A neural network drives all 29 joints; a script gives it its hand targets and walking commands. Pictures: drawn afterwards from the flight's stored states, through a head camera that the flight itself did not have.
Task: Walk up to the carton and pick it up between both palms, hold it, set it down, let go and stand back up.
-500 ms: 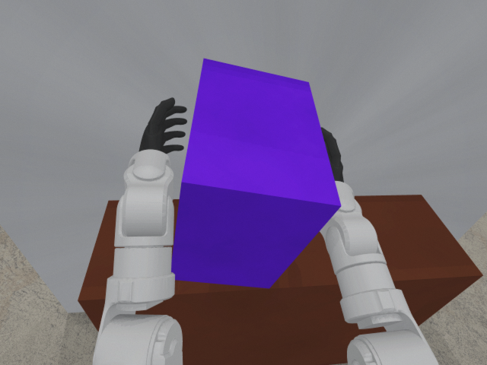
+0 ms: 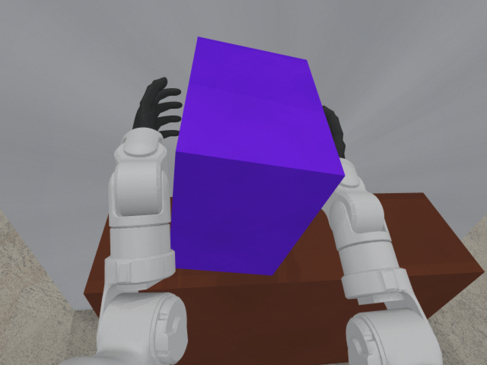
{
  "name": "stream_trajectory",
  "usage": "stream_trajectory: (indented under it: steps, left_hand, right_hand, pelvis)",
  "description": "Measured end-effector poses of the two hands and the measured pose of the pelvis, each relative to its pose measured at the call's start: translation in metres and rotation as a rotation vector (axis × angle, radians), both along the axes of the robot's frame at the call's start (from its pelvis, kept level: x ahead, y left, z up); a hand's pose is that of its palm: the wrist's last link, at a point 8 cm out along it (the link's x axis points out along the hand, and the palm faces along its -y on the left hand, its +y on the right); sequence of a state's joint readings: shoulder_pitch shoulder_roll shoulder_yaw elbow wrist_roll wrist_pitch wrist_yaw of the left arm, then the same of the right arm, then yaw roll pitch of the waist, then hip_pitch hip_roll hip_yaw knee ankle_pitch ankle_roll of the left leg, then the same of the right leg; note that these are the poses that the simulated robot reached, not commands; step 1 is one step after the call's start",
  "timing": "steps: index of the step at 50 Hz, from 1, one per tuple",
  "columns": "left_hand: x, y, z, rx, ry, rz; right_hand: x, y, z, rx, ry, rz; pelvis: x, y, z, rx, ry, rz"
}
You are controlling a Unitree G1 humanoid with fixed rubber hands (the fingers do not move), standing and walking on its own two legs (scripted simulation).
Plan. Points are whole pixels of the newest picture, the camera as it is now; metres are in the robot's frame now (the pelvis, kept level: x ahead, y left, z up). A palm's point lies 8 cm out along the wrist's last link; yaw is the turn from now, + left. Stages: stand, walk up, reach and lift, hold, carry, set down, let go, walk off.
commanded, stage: reach and lift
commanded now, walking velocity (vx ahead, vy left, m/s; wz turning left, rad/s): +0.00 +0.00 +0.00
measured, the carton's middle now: (237, 163) +0.39 -0.01 +0.18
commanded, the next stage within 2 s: hold in 0.72 s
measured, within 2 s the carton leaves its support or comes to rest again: neither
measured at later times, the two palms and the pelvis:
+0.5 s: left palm (145, 121) +0.38 +0.12 +0.26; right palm (330, 142) +0.37 -0.15 +0.23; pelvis +0.01 -0.01 +0.00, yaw +0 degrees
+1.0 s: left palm (134, 120) +0.37 +0.13 +0.27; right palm (329, 134) +0.36 -0.14 +0.25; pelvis +0.00 -0.01 +0.00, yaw +0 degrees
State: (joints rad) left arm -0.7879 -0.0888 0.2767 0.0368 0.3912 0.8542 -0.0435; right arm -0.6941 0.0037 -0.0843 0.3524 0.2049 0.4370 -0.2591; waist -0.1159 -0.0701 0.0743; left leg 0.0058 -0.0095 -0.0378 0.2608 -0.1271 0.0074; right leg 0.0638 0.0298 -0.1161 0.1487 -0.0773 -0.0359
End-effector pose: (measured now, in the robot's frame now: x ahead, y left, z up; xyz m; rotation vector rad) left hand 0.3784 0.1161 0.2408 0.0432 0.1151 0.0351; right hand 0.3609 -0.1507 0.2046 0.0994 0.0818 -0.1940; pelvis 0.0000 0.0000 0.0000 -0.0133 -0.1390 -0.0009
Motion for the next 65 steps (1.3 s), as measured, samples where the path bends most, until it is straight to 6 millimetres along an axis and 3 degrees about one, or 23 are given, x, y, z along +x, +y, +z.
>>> stream_trajectory:
  steps: [23, 35, 65]
  left_hand:
    - [0.001, 0.001, 0.019, -0.027, -0.025, 0.007]
    - [-0.006, 0.009, 0.011, -0.049, -0.009, 0.012]
    - [-0.015, 0.021, 0.037, -0.051, -0.016, 0.045]
  right_hand:
    - [0.007, -0.001, 0.024, 0.012, -0.029, 0.011]
    - [0.005, 0.006, 0.022, 0.015, -0.011, 0.022]
    - [0.006, 0.018, 0.054, 0.013, -0.011, 0.054]
  pelvis:
    - [0.006, -0.008, 0.000, 0.003, 0.009, 0.003]
    - [0.008, -0.008, 0.001, 0.005, 0.012, 0.005]
    - [0.000, -0.005, 0.000, 0.003, 0.017, 0.004]
